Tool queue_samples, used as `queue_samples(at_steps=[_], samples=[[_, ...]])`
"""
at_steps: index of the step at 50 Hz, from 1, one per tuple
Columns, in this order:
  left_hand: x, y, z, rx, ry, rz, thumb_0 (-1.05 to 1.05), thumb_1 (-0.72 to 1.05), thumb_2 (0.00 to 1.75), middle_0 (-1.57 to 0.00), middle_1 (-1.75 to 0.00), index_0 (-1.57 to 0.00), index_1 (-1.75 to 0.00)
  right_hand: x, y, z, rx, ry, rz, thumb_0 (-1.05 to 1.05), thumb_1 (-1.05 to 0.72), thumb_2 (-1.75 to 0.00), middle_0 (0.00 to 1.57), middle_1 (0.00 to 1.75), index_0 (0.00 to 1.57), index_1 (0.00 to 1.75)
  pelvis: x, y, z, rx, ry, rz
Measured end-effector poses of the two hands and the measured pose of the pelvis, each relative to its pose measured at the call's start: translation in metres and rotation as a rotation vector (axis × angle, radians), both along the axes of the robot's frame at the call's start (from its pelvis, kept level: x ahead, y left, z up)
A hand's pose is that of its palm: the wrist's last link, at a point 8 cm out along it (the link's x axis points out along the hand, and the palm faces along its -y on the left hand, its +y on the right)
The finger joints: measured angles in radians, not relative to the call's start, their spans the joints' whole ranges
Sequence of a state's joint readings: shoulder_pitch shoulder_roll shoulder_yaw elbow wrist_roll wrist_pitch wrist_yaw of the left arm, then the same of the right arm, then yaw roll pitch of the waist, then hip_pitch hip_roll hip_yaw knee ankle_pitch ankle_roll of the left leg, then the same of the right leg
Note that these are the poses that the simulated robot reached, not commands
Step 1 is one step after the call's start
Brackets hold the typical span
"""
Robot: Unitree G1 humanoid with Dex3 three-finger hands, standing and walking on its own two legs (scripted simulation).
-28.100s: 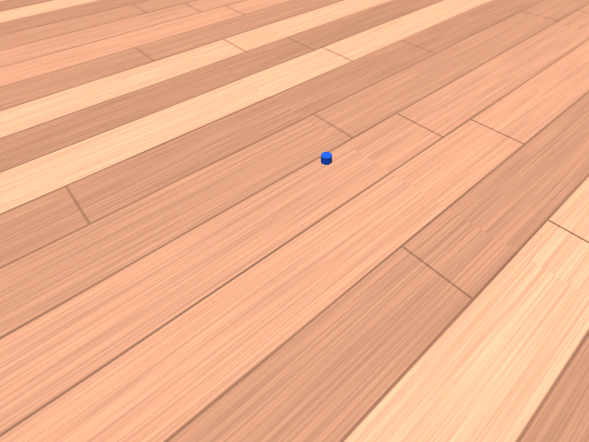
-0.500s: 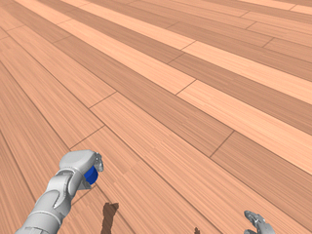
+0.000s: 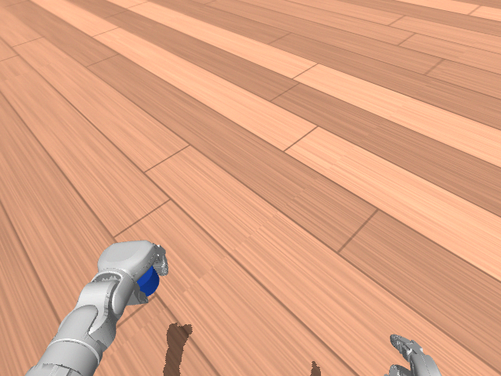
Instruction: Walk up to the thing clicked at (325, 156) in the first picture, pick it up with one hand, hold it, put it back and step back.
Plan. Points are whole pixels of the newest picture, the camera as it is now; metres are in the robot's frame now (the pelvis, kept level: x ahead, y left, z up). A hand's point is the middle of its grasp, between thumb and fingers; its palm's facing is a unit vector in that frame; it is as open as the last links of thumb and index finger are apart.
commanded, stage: hold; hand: left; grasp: from above
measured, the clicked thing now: (140, 278) +0.32 +0.23 -0.06
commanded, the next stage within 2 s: crouch in 0.14 s
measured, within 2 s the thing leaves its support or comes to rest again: neither
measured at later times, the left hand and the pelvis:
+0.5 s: hand (142, 291) +0.29 +0.22 -0.06, palm faces -0.44 -0.04 -0.90, open 7.2 cm; pelvis +0.00 +0.00 +0.00, yaw +0 degrees
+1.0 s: hand (174, 305) +0.36 +0.23 -0.29, palm faces -0.39 +0.04 -0.92, open 7.2 cm; pelvis -0.05 +0.01 -0.18, yaw +1 degrees
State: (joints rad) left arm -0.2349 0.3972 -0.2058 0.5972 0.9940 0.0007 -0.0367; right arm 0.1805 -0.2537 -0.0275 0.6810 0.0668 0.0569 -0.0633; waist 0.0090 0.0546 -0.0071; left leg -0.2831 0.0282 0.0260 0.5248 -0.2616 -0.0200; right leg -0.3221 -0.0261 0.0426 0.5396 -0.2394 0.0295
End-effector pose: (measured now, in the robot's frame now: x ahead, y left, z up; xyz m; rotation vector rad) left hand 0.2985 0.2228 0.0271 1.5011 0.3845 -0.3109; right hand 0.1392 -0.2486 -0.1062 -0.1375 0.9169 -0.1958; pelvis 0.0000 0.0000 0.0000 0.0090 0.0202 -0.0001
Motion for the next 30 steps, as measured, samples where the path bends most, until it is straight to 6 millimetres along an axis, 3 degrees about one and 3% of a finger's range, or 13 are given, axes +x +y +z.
queue_samples(at_steps=[18, 24, 30], samples=[[0.002, -0.003, -0.005, -0.007, 0.008, -0.004, 0.01, 0.31, 0.36, -0.72, -0.5, -0.9, -0.52, -0.004, -0.003, 0.001, -0.001, 0.018, -0.021, 0.01, -0.91, -0.91, 0.2, 0.3, 0.2, 0.3, 0.004, 0.001, 0.001, 0.0, 0.001, -0.003], [0.0, -0.001, -0.026, 0.008, 0.01, -0.008, 0.01, 0.31, 0.36, -0.73, -0.5, -0.91, -0.51, -0.007, -0.004, -0.002, -0.012, 0.038, -0.01, 0.01, -0.91, -0.9, 0.2, 0.3, 0.2, 0.3, 0.001, 0.0, -0.002, -0.001, 0.029, 0.005], [0.003, 0.002, -0.066, 0.043, 0.007, -0.013, 0.01, 0.3, 0.35, -0.74, -0.49, -0.93, -0.5, -0.023, -0.011, -0.02, -0.043, 0.101, 0.006, 0.01, -0.9, -0.9, 0.2, 0.3, 0.2, 0.3, -0.007, 0.0, -0.02, -0.006, 0.111, 0.017]])
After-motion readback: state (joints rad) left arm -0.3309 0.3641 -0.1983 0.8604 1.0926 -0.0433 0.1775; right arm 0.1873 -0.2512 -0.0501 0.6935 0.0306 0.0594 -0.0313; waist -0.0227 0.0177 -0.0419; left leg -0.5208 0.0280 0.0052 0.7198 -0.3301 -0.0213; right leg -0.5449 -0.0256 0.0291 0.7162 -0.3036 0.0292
